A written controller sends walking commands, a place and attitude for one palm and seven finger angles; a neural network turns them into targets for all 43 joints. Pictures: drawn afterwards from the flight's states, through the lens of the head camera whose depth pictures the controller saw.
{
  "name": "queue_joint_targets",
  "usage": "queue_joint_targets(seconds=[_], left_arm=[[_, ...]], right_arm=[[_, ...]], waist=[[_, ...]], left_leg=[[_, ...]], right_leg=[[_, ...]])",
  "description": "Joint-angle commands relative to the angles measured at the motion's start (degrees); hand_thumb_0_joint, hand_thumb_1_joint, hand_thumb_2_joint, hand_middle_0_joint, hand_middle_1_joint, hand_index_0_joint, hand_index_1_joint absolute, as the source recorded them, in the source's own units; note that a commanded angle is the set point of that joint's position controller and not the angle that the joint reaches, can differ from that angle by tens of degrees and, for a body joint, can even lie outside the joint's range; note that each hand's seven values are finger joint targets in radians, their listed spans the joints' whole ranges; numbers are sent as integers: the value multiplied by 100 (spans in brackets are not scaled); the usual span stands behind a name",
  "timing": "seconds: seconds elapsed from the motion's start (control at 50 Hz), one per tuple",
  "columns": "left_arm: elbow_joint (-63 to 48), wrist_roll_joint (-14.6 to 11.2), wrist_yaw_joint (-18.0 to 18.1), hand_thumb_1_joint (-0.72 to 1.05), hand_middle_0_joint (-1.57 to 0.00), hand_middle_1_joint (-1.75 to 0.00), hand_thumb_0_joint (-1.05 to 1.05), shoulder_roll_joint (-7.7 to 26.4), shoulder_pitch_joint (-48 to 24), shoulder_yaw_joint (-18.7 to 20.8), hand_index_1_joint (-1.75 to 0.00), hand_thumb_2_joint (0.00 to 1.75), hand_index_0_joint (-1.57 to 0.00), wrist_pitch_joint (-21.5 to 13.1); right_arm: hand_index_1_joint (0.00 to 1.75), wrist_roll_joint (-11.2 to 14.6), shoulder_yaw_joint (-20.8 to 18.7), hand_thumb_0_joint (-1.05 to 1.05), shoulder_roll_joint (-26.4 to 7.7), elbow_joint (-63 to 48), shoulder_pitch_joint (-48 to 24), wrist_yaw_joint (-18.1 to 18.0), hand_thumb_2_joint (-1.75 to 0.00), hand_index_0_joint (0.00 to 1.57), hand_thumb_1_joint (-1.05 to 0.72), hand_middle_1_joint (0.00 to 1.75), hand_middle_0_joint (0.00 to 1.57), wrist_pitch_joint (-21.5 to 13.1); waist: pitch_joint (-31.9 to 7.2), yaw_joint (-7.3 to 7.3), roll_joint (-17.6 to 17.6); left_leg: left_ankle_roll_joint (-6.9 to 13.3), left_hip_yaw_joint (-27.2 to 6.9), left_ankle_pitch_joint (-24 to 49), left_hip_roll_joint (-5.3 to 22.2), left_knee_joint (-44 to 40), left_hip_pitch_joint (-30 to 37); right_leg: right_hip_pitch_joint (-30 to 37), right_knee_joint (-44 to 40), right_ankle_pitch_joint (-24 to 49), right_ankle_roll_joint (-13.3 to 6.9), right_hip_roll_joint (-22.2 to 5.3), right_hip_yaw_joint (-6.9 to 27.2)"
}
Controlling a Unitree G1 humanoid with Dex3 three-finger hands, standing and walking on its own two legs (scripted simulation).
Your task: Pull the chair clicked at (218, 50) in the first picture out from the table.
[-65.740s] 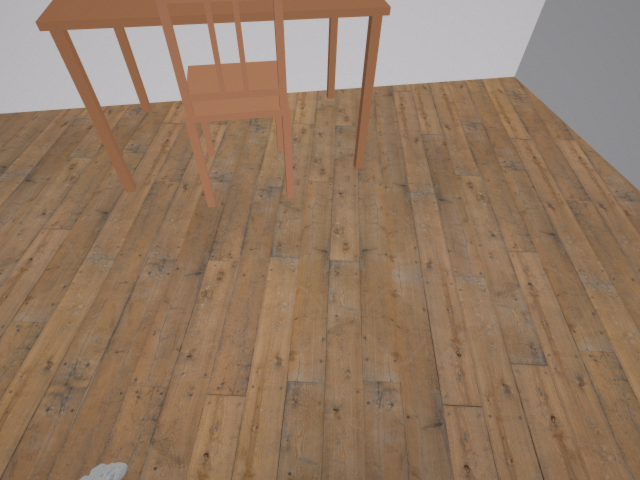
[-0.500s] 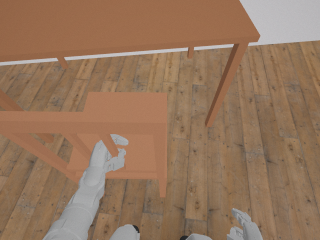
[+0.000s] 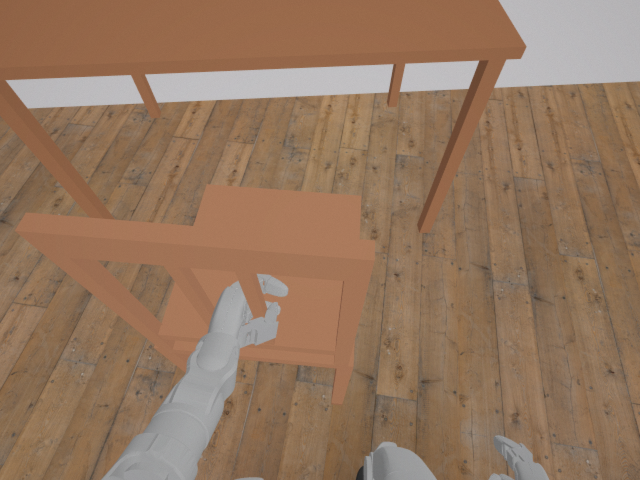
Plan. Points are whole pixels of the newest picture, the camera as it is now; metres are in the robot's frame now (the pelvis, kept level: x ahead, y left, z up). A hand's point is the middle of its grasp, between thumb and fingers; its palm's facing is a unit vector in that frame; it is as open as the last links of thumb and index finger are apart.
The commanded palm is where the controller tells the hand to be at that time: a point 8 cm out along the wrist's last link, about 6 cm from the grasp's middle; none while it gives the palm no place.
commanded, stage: stop walking, hand still on the chair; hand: left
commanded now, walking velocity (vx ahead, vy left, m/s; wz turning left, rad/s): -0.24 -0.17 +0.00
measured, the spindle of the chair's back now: (202, 304) +0.35 +0.19 -0.08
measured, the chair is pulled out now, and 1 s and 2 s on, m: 0.39 0.49 0.49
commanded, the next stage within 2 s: open the thumb and straighten the fingers in 1.00 s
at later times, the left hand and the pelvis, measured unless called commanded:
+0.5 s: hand (273, 394) +0.22 +0.07 -0.07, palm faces -0.12 -0.98 -0.14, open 5.0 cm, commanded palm +0.21 +0.13 -0.05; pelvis -0.08 -0.01 +0.00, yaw -1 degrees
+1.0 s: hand (272, 397) +0.22 +0.07 -0.07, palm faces -0.13 -0.98 -0.15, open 5.1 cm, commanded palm +0.21 +0.13 -0.05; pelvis -0.05 -0.01 +0.00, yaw -1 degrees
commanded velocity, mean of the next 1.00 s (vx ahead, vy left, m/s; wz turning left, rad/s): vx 0.06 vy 0.01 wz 0.00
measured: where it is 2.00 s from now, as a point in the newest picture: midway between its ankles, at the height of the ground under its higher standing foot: outside the picture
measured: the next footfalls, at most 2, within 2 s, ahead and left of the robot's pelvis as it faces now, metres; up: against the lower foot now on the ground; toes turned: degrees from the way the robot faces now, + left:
right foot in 0.08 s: +0.02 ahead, -0.13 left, +0.00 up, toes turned -5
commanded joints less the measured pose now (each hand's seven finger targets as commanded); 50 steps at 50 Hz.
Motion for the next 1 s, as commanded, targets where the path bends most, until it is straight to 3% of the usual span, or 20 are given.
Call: queue_joint_targets(seconds=[0.0, 0.04, 0.06, 0.08, 0.1, 0.12, 0.14, 0.18, 0.28, 0.32, 0.34, 0.36, 0.4, 0.46, 0.52, 0.54, 0.6, 0.74, 0.92, 0.98], left_arm=[[-740, 191, -8, 90, -50, -145, 0, 172, -1832, 28, -145, 90, -50, -473], [-413, 276, -48, 90, -50, -145, 0, 464, -1794, 232, -145, 90, -50, -564], [-285, 313, -83, 90, -50, -145, 0, 488, -1715, 222, -145, 90, -50, -585], [-228, 323, -98, 90, -50, -145, 0, 672, -1814, 308, -145, 90, -50, -642], [-1156, 176, -35, 90, -50, -145, 0, 1139, -1798, 664, -145, 90, -50, -682], [-953, 109, -27, 90, -50, -145, 0, 1130, -1593, 764, -145, 90, -50, -602], [-757, 67, -26, 90, -50, -145, 0, 1065, -1284, 707, -145, 90, -50, -486], [-783, 101, 17, 90, -50, -145, 0, 944, -1396, 717, -145, 90, -50, -338], [-779, 6, 56, 90, -50, -145, 0, 623, -1530, 467, -145, 90, -50, -172], [-765, 23, -11, 90, -50, -145, 0, 450, -1608, 338, -145, 90, -50, -168], [-705, 13, -36, 90, -50, -145, 0, 388, -1618, 234, -145, 90, -50, -181], [-718, 57, -22, 90, -50, -145, 0, 304, -1664, 159, -145, 90, -50, -192], [-724, 39, -3, 90, -50, -145, 0, 342, -1574, 237, -145, 90, -50, -201], [-632, 36, -29, 90, -50, -145, 0, 315, -1321, 169, -145, 90, -50, -198], [-636, 70, 5, 90, -50, -145, 0, 351, -1180, 152, -145, 90, -50, -232], [-717, 73, 19, 90, -50, -145, 0, 452, -1117, 193, -145, 90, -50, -232], [-657, 78, 56, 90, -50, -145, 0, 448, -819, 248, -145, 90, -50, -241], [-792, 95, 25, 90, -50, -145, 0, 450, -377, 161, -145, 90, -50, -274], [-1003, 89, 20, 90, -50, -145, 0, 357, -375, 78, -145, 90, -50, -192], [-963, 79, 36, 90, -50, -145, 0, 369, -325, 94, -145, 90, -50, -147]], right_arm=[[30, -6, -236, 0, -802, -260, 241, 101, -90, 20, -90, 30, 20, -327], [30, -6, -195, 0, -802, -137, 283, 86, -90, 20, -90, 30, 20, -344], [30, 22, -157, 0, -748, -164, 242, 79, -90, 20, -90, 30, 20, -319], [30, 43, -101, 0, -644, -202, 162, 32, -90, 20, -90, 30, 20, -313], [30, 191, -188, 0, -589, -419, 212, -30, -90, 20, -90, 30, 20, -307], [30, 223, -174, 0, -637, -542, -35, -78, -90, 20, -90, 30, 20, -344], [30, 209, -104, 0, -612, -544, -59, -63, -90, 20, -90, 30, 20, -388], [30, 176, 75, 0, -493, -481, -158, -68, -90, 20, -90, 30, 20, -415], [30, 113, 74, 0, -597, -391, 26, -159, -90, 20, -90, 30, 20, -521], [30, 94, -15, 0, -723, -427, 38, -161, -90, 20, -90, 30, 20, -520], [30, 96, 41, 0, -662, -357, -49, -147, -90, 20, -90, 30, 20, -505], [30, 89, 79, 0, -632, -409, -81, -133, -90, 20, -90, 30, 20, -495], [30, 133, 43, 0, -660, -452, -14, -102, -90, 20, -90, 30, 20, -472], [30, 132, 30, 0, -665, -445, 55, -99, -90, 20, -90, 30, 20, -516], [30, 123, 60, 0, -564, -410, 71, -118, -90, 20, -90, 30, 20, -571], [30, 130, 42, 0, -593, -356, 104, -131, -90, 20, -90, 30, 20, -607], [30, 112, 50, 0, -589, -338, 113, -131, -90, 20, -90, 30, 20, -641], [30, 105, 25, 0, -637, -282, 50, -160, -90, 20, -90, 30, 20, -652], [30, 119, 70, 0, -556, -415, -119, -175, -90, 20, -90, 30, 20, -466], [30, 125, 83, 0, -556, -446, -167, -184, -90, 20, -90, 30, 20, -427]], waist=[[-2032, -46, 991], [-2067, -36, 914], [-2143, -35, 654], [-2210, -48, 156], [-2716, -27, -1307], [-2745, 116, -1713], [-2642, 168, -1154], [-2451, 88, -725], [-2109, 37, -844], [-1893, 127, -167], [-1800, 72, 477], [-1654, 92, 883], [-1603, 154, 595], [-1544, 114, -79], [-1437, 83, -269], [-1333, 69, -25], [-1462, 105, -417], [-1876, 59, -343], [-1934, 61, -461], [-1829, 85, -205]], left_leg=[[782, -927, 5415, 1444, 157, 2078], [645, -826, 4921, 1276, 461, 1687], [483, -553, 4197, 1059, 614, 1142], [232, -242, 2828, 745, 794, 446], [26, -62, 324, 223, 1288, -286], [40, -329, -1034, -128, 1873, -607], [91, -553, -1294, -167, 2070, -724], [160, -573, -1157, -194, 1657, -623], [350, -291, 19, -163, -532, 446], [570, -603, 276, 196, -753, 610], [678, -788, -189, 341, -1005, 387], [804, -975, -673, 431, -1238, 25], [875, -1005, -633, 498, -1172, -166], [668, -673, -70, 289, -856, 39], [502, -386, -361, 90, -694, 106], [490, -361, -292, 90, -747, 176], [440, -355, 423, 144, -632, 322], [354, -374, 1866, 271, -557, 634], [329, -360, 1590, 232, -534, 646], [346, -393, 1497, 242, -629, 604]], right_leg=[[283, -1304, 240, -48, -64, 242], [986, -2264, 1420, -67, -95, 217], [1569, -2373, 2759, -106, -267, 312], [2097, -2209, 4119, -216, -730, 597], [2994, -1888, 5382, -534, -1257, 1207], [2952, -1862, 5700, -746, -1641, 1388], [2716, -1917, 5025, -868, -1819, 1391], [2366, -1873, 3727, -753, -1655, 1155], [1746, -2257, 385, -298, -1079, 999], [1457, -2059, -165, -44, -552, 758], [1285, -1931, -714, 28, -395, 497], [1418, -1593, -677, 17, -245, 360], [1676, -1492, -318, -16, -132, 259], [1696, -2120, -128, -55, -260, 505], [1376, -2526, -560, -199, -534, 920], [1251, -2561, -482, -200, -532, 900], [1426, -2489, 419, -208, -577, 941], [1934, -1881, 2813, -215, -621, 715], [1980, -1972, 2716, -227, -708, 765], [1871, -2024, 2372, -202, -666, 721]])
